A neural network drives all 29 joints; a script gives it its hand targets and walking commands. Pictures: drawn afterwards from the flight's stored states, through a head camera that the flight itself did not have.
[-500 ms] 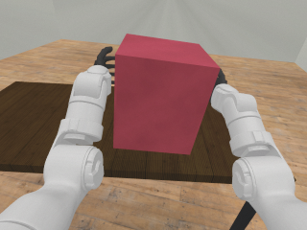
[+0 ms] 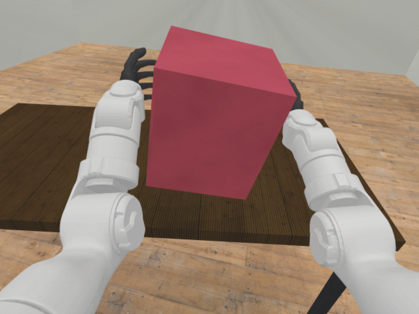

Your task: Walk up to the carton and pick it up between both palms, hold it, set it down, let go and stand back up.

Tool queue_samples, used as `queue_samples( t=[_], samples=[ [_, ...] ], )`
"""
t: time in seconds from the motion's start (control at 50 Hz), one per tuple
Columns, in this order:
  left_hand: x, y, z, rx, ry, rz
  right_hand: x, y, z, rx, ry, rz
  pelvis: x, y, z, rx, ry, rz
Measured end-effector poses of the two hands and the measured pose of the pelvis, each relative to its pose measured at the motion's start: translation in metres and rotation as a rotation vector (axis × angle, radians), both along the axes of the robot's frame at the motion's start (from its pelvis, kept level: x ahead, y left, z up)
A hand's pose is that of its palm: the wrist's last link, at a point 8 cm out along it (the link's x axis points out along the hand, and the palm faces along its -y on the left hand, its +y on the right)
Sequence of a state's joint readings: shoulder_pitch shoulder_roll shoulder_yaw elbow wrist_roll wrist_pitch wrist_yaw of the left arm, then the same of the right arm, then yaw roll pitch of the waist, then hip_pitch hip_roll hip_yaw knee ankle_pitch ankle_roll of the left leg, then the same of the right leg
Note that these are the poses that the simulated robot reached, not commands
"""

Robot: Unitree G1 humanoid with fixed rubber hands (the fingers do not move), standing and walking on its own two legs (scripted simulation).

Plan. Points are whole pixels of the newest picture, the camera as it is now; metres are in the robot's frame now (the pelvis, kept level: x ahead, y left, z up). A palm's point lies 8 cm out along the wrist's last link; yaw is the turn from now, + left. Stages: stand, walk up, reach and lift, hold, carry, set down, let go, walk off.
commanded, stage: set down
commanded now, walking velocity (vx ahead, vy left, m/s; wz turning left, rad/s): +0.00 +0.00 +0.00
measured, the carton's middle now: (210, 116) +0.43 +0.02 +0.23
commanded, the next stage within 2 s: none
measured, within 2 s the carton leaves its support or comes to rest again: neither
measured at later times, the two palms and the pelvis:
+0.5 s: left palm (142, 118) +0.45 +0.16 +0.21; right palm (280, 131) +0.44 -0.14 +0.19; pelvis +0.03 +0.00 +0.00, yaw +0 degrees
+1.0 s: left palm (147, 117) +0.44 +0.15 +0.22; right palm (286, 141) +0.42 -0.15 +0.18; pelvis +0.01 +0.00 +0.00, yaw +0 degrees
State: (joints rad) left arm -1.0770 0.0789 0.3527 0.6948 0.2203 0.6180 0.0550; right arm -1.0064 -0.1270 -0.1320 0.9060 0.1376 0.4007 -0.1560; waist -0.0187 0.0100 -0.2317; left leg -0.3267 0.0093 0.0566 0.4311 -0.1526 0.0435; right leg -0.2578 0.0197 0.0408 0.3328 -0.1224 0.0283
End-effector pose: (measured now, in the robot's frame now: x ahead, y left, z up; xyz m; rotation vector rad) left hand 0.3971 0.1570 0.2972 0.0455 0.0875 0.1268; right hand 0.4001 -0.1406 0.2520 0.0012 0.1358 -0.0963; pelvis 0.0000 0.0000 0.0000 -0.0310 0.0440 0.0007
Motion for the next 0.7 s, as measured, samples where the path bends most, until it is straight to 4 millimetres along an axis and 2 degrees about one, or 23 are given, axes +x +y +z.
queue_samples(
  t=[0.14, 0.26, 0.44, 0.56, 0.7],
  samples=[
    [0.022, 0.004, -0.043, 0.019, 0.044, 0.007, 0.020, 0.004, -0.034, -0.017, 0.040, -0.007, 0.004, 0.001, 0.000, -0.001, 0.006, 0.000],
    [0.038, 0.002, -0.070, 0.066, 0.056, -0.001, 0.035, 0.001, -0.050, 0.025, 0.049, -0.027, 0.016, 0.001, 0.001, -0.002, 0.022, -0.001],
    [0.050, -0.001, -0.080, 0.074, 0.056, -0.015, 0.044, -0.002, -0.057, 0.111, 0.047, -0.055, 0.030, 0.002, 0.002, -0.004, 0.041, 0.002],
    [0.049, 0.001, -0.088, 0.078, 0.076, -0.018, 0.043, -0.001, -0.059, 0.118, 0.064, -0.059, 0.030, 0.003, 0.002, -0.005, 0.042, 0.003],
    [0.045, -0.004, -0.085, 0.075, 0.064, -0.031, 0.035, -0.006, -0.055, 0.109, 0.050, -0.071, 0.026, 0.003, 0.002, -0.006, 0.035, 0.003]
  ],
)
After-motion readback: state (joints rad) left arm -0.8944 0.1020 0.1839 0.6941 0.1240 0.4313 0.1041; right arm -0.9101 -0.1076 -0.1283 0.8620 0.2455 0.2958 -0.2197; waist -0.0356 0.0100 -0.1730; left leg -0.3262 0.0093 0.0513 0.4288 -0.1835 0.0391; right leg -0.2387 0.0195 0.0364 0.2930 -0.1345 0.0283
